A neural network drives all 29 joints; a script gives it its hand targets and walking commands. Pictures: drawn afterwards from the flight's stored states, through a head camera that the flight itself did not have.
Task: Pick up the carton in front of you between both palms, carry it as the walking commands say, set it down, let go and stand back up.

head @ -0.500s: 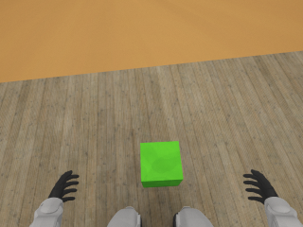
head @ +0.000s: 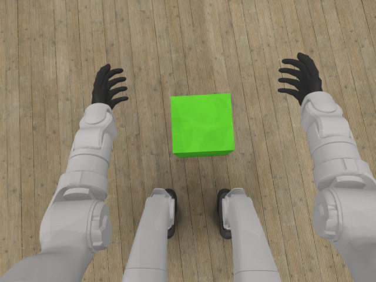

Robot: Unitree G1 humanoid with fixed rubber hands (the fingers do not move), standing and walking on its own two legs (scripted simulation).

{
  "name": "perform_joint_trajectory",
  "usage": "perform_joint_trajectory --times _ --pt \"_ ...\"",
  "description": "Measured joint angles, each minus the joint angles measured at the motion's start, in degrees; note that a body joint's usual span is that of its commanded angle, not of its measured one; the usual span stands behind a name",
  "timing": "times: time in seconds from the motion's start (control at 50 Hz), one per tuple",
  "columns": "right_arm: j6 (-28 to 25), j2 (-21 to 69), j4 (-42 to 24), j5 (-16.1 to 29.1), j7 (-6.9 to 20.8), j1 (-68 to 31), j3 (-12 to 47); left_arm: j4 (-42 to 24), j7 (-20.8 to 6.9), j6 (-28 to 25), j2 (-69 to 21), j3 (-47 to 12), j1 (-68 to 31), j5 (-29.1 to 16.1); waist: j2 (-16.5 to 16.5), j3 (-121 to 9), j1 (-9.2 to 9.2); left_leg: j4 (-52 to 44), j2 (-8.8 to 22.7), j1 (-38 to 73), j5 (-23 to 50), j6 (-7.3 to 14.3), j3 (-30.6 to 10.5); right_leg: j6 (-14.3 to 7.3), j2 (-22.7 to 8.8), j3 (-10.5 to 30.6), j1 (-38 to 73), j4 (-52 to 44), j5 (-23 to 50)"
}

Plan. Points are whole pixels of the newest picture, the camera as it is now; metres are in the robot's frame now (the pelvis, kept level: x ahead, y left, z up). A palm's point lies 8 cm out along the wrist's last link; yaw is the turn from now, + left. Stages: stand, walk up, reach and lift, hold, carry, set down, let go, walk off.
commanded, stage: reach and lift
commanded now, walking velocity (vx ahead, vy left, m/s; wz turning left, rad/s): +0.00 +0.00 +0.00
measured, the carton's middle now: (201, 129) +0.47 -0.01 -0.53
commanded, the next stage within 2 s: none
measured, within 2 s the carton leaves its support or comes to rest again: leaves its support in 1.82 s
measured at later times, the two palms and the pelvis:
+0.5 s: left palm (134, 115) +0.47 +0.19 -0.28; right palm (269, 109) +0.48 -0.20 -0.28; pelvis +0.01 +0.00 -0.12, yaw +1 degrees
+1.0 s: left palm (149, 126) +0.47 +0.18 -0.45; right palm (251, 122) +0.48 -0.19 -0.46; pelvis -0.04 +0.01 -0.27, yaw +1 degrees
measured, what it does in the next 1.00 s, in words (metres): lowers itself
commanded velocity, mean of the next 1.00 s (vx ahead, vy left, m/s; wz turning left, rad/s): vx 0.00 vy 0.00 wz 0.00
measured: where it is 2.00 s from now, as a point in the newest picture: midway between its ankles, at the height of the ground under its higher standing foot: (196, 222)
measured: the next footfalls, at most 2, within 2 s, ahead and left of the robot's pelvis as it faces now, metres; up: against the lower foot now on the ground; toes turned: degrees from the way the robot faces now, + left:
none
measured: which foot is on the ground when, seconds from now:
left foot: down 0.00-1.00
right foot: down 0.00-1.00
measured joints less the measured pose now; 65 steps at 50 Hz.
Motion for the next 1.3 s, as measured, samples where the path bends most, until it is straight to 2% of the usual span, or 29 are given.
perform_joint_trajectory --times 0.14,0.24,0.34,0.4,0.5,0.66,0.8,0.96,1.12,1.3 --pt "-1.05 0.65 3.53 -3.09 -0.59 -10.37 -2.94 3.44 0.40 -1.49 -1.41 4.00 -10.23 3.12 -0.05 -1.24 0.24 1.22 -0.13 -8.86 1.41 -0.30 -0.27 -0.13 0.30 0.14 -9.00 1.40 1.38" --pt "-3.62 2.50 4.62 -5.52 -0.87 -10.68 -5.26 4.54 -0.16 -4.39 -2.79 6.99 -10.15 6.13 -0.01 -3.80 -0.11 2.84 -0.29 -14.11 0.68 -0.44 -0.53 -0.13 0.44 0.14 -14.22 3.00 0.66" --pt "-6.10 3.72 5.17 -5.90 -1.69 -8.12 -6.03 5.74 -0.37 -7.17 -3.33 7.78 -7.98 7.22 -0.16 -7.27 -0.41 9.41 -0.57 -21.88 -2.61 -0.53 -0.65 -0.06 0.56 0.24 -21.96 9.53 -2.61" --pt "-7.37 3.70 4.63 -4.66 -2.43 -6.42 -5.19 5.84 -0.06 -8.55 -2.95 6.40 -6.88 5.98 -0.17 -8.07 -0.52 15.01 -0.90 -27.26 -5.00 -0.58 -0.74 0.10 0.57 0.30 -27.28 15.11 -5.03" --pt "-8.53 2.03 1.69 -0.33 -3.63 -4.65 -1.54 3.33 1.11 -9.55 -1.36 1.60 -5.77 1.27 0.11 -6.64 -0.55 25.17 -1.75 -35.83 -8.39 -0.75 -1.16 0.50 0.69 0.44 -35.64 25.11 -8.47" --pt "-7.37 -1.57 -1.20 5.18 -4.36 -7.11 2.66 -0.62 2.96 -7.71 1.04 -3.29 -8.03 -4.23 0.43 -0.84 -0.66 39.36 -2.72 -45.17 -10.70 -0.94 -1.20 1.28 1.03 0.83 -44.79 39.13 -10.81" --pt "-6.88 -3.34 5.61 6.77 -4.65 -15.15 3.75 5.29 3.60 -6.79 2.23 -3.73 -15.59 -5.26 0.37 5.61 -0.72 46.97 -2.88 -49.24 -9.95 -1.16 -0.82 1.75 1.46 1.22 -49.01 46.73 -9.89" --pt "-8.76 -4.71 13.71 8.81 -5.72 -23.82 6.80 13.52 3.61 -8.65 3.95 -5.40 -23.96 -7.25 0.82 14.09 -0.67 53.10 -2.95 -52.17 -9.23 -1.43 -0.56 1.81 1.50 1.30 -52.12 52.98 -9.11" --pt "-10.14 -4.53 12.66 10.89 -7.10 -23.87 10.00 16.32 3.45 -10.40 6.86 -9.74 -26.57 -12.33 1.37 18.17 -0.62 57.54 -3.19 -52.17 -10.88 -1.78 -0.71 1.08 0.53 0.74 -52.04 57.71 -11.13" --pt "-10.28 -2.54 12.79 9.79 -7.40 -22.41 9.67 16.71 3.48 -11.12 5.41 -9.53 -24.53 -11.49 1.30 15.00 -1.04 58.02 -3.14 -52.54 -11.88 -1.53 -0.75 1.32 0.57 0.70 -52.19 57.97 -12.13"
